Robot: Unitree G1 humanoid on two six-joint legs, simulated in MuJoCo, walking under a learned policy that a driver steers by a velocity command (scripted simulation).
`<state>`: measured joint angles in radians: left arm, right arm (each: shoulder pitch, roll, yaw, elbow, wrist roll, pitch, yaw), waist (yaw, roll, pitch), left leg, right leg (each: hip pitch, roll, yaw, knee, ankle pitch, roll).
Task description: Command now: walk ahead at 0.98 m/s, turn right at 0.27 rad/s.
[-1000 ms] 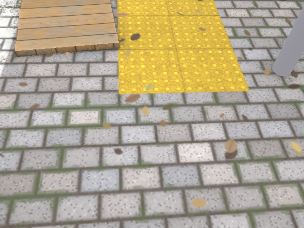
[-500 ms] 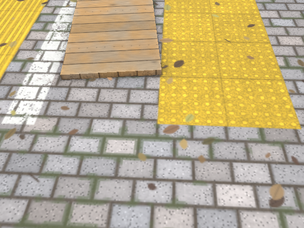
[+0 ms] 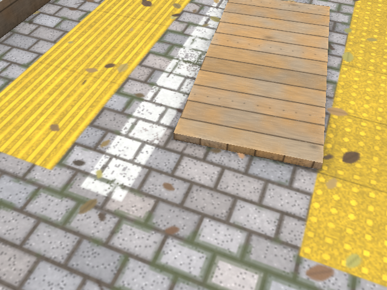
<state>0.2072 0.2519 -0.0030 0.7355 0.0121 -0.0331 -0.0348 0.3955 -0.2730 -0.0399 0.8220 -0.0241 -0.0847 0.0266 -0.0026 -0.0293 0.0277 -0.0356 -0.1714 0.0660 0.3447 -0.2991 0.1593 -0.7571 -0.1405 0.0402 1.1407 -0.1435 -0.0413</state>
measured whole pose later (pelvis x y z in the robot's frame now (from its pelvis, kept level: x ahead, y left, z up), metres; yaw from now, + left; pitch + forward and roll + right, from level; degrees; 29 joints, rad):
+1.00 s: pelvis +0.91 -0.19 -0.02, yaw -50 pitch +2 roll +2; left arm -0.12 0.31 0.01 0.57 0.04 -0.01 -0.09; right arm 0.55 -0.28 -0.03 0.92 -0.03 -0.10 -0.02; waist -0.09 -0.04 0.04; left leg 0.22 0.03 0.30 0.27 -0.44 -0.07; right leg -0.75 0.01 -0.14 0.84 -0.16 -0.16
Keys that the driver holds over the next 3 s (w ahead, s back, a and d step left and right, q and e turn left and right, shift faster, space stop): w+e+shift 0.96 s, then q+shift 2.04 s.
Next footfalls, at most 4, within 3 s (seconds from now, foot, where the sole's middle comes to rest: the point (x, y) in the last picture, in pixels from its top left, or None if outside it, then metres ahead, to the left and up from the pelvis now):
0.20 right None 0.40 -0.05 -0.77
0.62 left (193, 199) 0.85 0.03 -0.77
0.98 right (292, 162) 1.01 -0.39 -0.73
1.38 left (299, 115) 1.29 -0.47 -0.72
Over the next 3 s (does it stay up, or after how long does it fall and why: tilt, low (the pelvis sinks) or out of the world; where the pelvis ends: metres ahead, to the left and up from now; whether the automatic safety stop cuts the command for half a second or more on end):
stays up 1.27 -0.41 0.03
